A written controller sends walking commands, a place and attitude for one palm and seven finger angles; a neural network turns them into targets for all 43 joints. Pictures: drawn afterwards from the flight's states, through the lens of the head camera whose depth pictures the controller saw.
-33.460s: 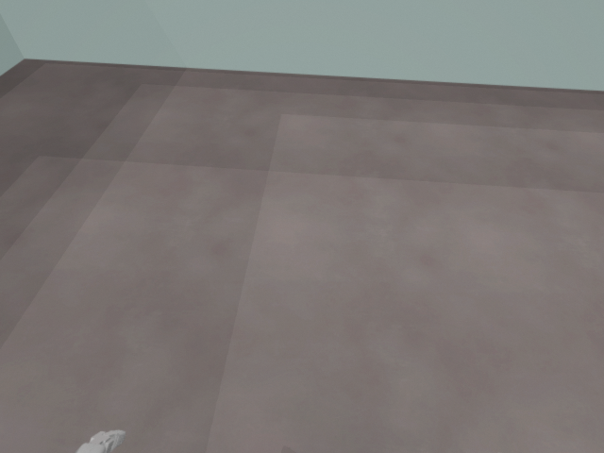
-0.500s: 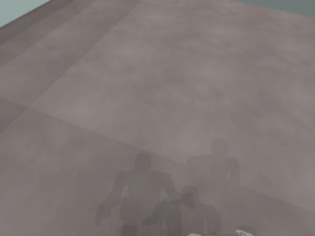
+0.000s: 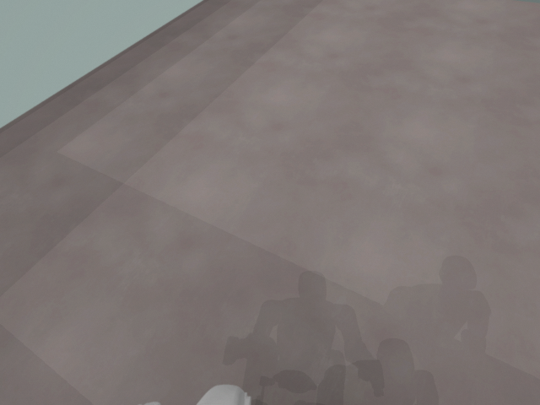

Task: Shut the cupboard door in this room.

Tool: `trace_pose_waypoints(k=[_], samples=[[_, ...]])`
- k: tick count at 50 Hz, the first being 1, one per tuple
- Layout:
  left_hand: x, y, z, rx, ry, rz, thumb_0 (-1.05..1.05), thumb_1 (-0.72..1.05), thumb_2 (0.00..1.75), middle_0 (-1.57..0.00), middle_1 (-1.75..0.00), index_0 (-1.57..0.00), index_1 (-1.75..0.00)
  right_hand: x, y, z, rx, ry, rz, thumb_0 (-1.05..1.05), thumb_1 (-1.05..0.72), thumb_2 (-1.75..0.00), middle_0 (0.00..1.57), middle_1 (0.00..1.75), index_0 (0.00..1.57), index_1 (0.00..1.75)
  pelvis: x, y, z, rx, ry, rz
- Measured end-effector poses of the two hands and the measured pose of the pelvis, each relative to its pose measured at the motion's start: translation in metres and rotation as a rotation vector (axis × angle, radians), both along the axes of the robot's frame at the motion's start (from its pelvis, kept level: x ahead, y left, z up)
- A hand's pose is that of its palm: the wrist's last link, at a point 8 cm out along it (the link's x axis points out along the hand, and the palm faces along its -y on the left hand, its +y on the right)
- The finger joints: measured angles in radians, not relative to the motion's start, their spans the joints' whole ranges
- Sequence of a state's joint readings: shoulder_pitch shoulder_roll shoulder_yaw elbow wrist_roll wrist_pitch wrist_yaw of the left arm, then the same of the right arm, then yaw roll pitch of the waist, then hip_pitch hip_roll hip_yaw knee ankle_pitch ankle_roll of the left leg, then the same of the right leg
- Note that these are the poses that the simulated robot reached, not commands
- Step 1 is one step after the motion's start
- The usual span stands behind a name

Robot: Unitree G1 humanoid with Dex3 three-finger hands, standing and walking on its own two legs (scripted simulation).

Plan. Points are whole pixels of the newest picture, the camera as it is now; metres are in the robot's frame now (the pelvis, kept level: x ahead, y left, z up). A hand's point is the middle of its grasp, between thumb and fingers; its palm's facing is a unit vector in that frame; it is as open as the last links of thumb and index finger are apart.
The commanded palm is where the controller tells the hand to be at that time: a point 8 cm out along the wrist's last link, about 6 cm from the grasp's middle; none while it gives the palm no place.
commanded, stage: turn or walk to find it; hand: left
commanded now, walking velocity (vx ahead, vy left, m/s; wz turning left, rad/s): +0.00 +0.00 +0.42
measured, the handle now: out of the picture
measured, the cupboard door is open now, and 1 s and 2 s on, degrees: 87 87 87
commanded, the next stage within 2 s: none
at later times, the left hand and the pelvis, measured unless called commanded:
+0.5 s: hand out of the picture -0.01 +0.27 -0.17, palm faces +0.26 -0.94 -0.23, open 7.4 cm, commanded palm none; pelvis -0.01 +0.05 +0.00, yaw +12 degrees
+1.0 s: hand out of the picture -0.01 +0.19 -0.15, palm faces +0.42 -0.87 -0.27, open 7.4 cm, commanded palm none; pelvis -0.01 -0.01 +0.00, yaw +25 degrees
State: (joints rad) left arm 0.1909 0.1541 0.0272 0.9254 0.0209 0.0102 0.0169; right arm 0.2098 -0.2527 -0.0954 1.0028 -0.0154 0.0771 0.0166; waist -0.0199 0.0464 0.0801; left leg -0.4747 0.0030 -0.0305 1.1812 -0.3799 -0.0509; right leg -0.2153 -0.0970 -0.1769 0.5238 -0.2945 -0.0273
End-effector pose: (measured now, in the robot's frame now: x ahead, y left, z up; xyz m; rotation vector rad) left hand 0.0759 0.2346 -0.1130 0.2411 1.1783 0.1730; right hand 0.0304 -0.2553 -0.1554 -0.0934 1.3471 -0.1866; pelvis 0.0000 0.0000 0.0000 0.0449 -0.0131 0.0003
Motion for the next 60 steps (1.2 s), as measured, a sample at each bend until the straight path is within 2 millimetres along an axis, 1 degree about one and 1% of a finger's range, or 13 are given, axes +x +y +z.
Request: trace_pose_waypoints(k=[4, 8, 14, 17, 23, 28, 32, 36, 40, 46, 51, 55, 60], samples=[[-0.025, 0.003, -0.006, -0.015, 0.036, 0.058, 0.00, 0.90, 0.89, -0.21, -0.30, -0.20, -0.30, 0.010, 0.000, 0.006, -0.016, 0.018, 0.051, 0.01, -0.91, -0.90, 0.20, 0.29, 0.20, 0.30, 0.000, 0.001, 0.001, -0.001, 0.005, 0.039], [-0.054, 0.016, -0.016, -0.033, 0.079, 0.120, 0.00, 0.90, 0.89, -0.21, -0.30, -0.20, -0.30, 0.033, 0.011, 0.011, -0.038, 0.002, 0.120, 0.01, -0.91, -0.90, 0.19, 0.29, 0.20, 0.30, -0.002, 0.008, -0.001, -0.011, 0.008, 0.077], [-0.101, 0.051, -0.046, -0.065, 0.152, 0.229, 0.00, 0.90, 0.89, -0.21, -0.30, -0.20, -0.30, 0.082, 0.047, 0.018, -0.084, -0.113, 0.234, 0.01, -0.91, -0.90, 0.20, 0.29, 0.20, 0.30, -0.005, 0.034, -0.016, -0.042, 0.005, 0.139], [-0.114, 0.064, -0.048, -0.066, 0.191, 0.261, 0.00, 0.90, 0.89, -0.20, -0.29, -0.20, -0.30, 0.096, 0.066, 0.028, -0.089, -0.163, 0.269, 0.01, -0.91, -0.90, 0.20, 0.29, 0.20, 0.30, -0.007, 0.041, -0.012, -0.047, -0.003, 0.146], [-0.106, 0.077, -0.032, -0.070, 0.136, 0.288, 0.01, 0.91, 0.90, -0.20, -0.29, -0.20, -0.30, 0.100, 0.086, 0.039, -0.080, -0.177, 0.310, 0.01, -0.91, -0.90, 0.20, 0.30, 0.20, 0.30, -0.009, 0.050, 0.001, -0.072, -0.002, 0.191], [-0.089, 0.078, -0.023, -0.053, 0.069, 0.295, 0.00, 0.90, 0.90, -0.20, -0.29, -0.20, -0.30, 0.091, 0.089, 0.034, -0.052, -0.149, 0.321, 0.01, -0.91, -0.89, 0.20, 0.30, 0.20, 0.30, -0.010, 0.047, 0.003, -0.064, 0.003, 0.225], [-0.073, 0.069, -0.018, -0.038, 0.028, 0.290, 0.00, 0.90, 0.90, -0.20, -0.29, -0.20, -0.30, 0.079, 0.078, 0.024, -0.032, -0.107, 0.316, 0.01, -0.90, -0.89, 0.20, 0.30, 0.20, 0.30, -0.010, 0.036, 0.001, -0.054, 0.008, 0.254], [-0.058, 0.052, -0.012, -0.018, -0.020, 0.288, 0.00, 0.90, 0.90, -0.20, -0.29, -0.20, -0.30, 0.067, 0.058, 0.009, -0.012, -0.054, 0.313, 0.01, -0.90, -0.89, 0.20, 0.30, 0.20, 0.30, -0.009, 0.020, -0.004, -0.038, 0.014, 0.289], [-0.059, 0.030, -0.007, 0.009, -0.061, 0.297, 0.00, 0.90, 0.89, -0.20, -0.29, -0.20, -0.30, 0.064, 0.037, -0.007, 0.004, -0.010, 0.320, 0.01, -0.91, -0.90, 0.20, 0.30, 0.20, 0.30, -0.008, 0.003, -0.009, -0.029, 0.004, 0.330], [-0.091, 0.005, 0.001, 0.001, -0.028, 0.380, 0.00, 0.90, 0.89, -0.21, -0.29, -0.20, -0.30, 0.075, 0.020, -0.001, 0.001, 0.013, 0.372, 0.01, -0.91, -0.90, 0.20, 0.29, 0.20, 0.30, -0.008, -0.008, 0.000, -0.003, -0.005, 0.393], [-0.123, -0.004, -0.003, -0.013, 0.003, 0.460, 0.00, 0.91, 0.89, -0.21, -0.30, -0.20, -0.30, 0.088, 0.021, 0.006, -0.018, 0.021, 0.439, 0.01, -0.91, -0.90, 0.20, 0.29, 0.20, 0.30, -0.009, -0.011, 0.002, 0.002, -0.004, 0.448], [-0.158, -0.005, -0.011, -0.029, 0.041, 0.525, 0.00, 0.91, 0.89, -0.21, -0.30, -0.20, -0.30, 0.107, 0.038, 0.010, -0.035, 0.000, 0.513, 0.01, -0.91, -0.90, 0.19, 0.29, 0.20, 0.30, -0.015, -0.007, 0.000, -0.001, -0.003, 0.487], [-0.211, 0.001, -0.031, -0.064, 0.103, 0.613, 0.00, 0.90, 0.89, -0.21, -0.30, -0.20, -0.30, 0.136, 0.079, 0.016, -0.049, -0.097, 0.614, 0.01, -0.91, -0.90, 0.19, 0.29, 0.20, 0.30, -0.028, 0.008, -0.009, -0.025, -0.008, 0.538]])
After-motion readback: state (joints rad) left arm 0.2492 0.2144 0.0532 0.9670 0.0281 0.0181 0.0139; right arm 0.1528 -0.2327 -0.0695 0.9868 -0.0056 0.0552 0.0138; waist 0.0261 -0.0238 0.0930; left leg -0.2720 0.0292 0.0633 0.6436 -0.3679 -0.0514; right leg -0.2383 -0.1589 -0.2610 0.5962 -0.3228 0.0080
